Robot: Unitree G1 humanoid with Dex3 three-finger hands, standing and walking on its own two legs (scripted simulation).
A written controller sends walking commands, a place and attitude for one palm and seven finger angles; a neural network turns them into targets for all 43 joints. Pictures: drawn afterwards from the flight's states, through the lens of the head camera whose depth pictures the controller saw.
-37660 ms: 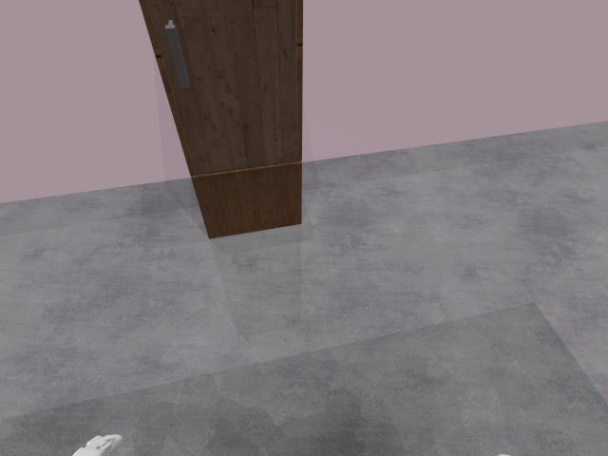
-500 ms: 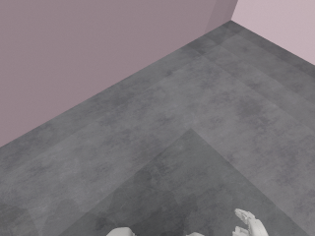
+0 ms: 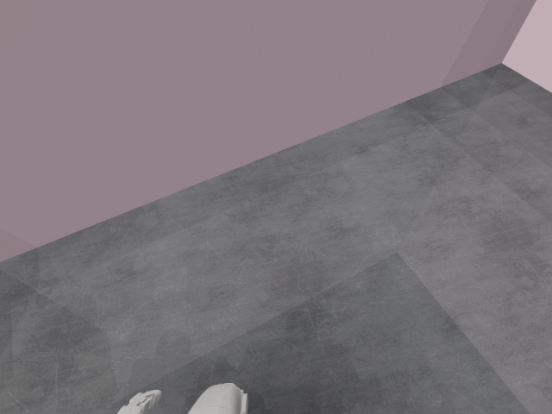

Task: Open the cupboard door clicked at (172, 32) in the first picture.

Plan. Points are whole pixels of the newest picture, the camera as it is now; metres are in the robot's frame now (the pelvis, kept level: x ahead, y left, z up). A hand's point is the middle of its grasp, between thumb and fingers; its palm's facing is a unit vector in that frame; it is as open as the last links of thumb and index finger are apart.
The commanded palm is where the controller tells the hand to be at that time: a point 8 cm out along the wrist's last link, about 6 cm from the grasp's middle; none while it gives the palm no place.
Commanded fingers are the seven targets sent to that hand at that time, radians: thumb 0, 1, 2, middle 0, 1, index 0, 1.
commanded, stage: turn to face it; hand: left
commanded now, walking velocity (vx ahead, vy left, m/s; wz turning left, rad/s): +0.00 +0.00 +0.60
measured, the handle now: out of the picture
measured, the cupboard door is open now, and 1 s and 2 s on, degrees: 46 46 46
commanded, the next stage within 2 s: none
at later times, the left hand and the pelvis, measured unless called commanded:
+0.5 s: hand out of the picture +0.05 +0.24 -0.16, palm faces +0.29 -0.92 -0.28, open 7.4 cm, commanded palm none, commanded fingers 0.00 0.90 0.90 -0.20 -0.30 -0.20 -0.30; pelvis +0.01 +0.00 -0.01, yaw +17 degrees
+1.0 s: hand out of the picture -0.08 +0.20 -0.19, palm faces +0.60 -0.76 -0.24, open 7.4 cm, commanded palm none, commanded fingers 0.00 0.90 0.90 -0.20 -0.30 -0.20 -0.30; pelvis +0.01 +0.00 -0.02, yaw +37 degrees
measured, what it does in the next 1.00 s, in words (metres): steps on the spot, turning left: left foot, then right foot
